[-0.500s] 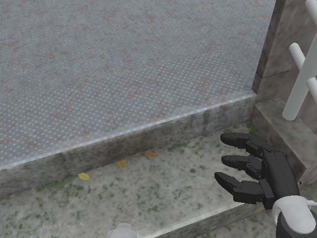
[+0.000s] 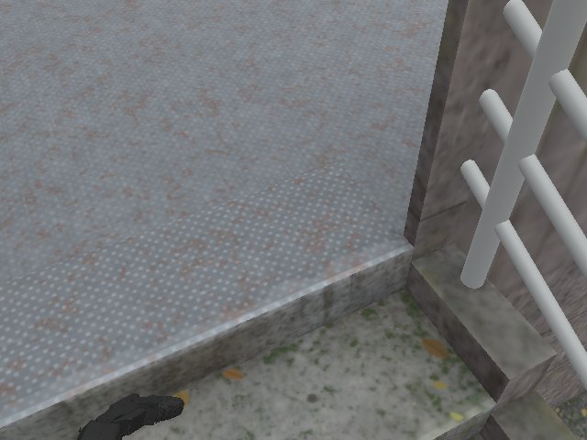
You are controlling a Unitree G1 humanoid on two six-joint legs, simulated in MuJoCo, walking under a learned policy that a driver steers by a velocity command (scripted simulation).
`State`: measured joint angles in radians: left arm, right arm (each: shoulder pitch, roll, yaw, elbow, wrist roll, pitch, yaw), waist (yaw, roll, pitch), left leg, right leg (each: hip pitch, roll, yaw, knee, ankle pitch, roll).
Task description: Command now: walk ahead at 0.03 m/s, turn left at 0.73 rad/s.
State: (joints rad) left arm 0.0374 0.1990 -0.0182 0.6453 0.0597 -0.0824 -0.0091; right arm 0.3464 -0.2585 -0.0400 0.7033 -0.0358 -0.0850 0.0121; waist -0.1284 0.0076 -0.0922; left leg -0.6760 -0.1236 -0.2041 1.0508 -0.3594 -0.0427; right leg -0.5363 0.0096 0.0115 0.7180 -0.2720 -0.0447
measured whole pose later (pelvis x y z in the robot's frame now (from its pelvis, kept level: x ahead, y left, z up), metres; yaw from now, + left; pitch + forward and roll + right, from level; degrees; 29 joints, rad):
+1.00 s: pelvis +0.18 +0.07 +0.02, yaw +33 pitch +4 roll +0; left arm 0.57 0.17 0.04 0.84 0.03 -0.09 0.00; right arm 0.09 -0.17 -0.02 0.55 -0.08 -0.07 0.03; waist 0.09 0.07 -0.10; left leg -0.93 0.00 0.03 1.89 -0.30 0.05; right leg -0.22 0.08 0.03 0.51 -0.38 -0.11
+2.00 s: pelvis +0.95 +0.28 +0.31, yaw -7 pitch +5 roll +0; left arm 0.43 0.29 0.06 0.84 0.01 -0.13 -0.01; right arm -0.03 -0.21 0.03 0.50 -0.02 -0.07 0.03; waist 0.09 0.02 -0.03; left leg -0.87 0.10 0.08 0.78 0.04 0.09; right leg 0.14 0.15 0.11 0.16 -0.33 -0.15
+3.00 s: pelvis +1.85 +0.43 +0.30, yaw +32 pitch +2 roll -1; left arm 0.24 0.30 0.02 0.78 -0.02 -0.07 0.02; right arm 0.08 -0.26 -0.01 0.64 -0.01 -0.04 0.04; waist 0.02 0.01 0.07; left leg -0.51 -0.10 -0.02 0.58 -0.10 0.09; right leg -0.39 -0.03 0.05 1.30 -0.53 0.06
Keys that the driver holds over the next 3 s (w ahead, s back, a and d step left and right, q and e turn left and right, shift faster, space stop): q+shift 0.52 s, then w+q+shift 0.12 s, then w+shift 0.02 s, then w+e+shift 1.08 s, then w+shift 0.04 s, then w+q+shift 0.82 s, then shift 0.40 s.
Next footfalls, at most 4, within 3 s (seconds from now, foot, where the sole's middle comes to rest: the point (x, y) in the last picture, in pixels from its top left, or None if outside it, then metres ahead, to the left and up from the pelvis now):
0.38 left None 0.05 0.14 -0.75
0.84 right None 0.20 -0.01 -0.75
1.22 left None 0.40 0.35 -0.60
1.66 right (142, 279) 0.79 0.25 -0.45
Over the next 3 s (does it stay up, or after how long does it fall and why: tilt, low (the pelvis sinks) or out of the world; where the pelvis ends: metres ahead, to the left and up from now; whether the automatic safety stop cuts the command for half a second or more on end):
stays up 1.85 0.43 0.30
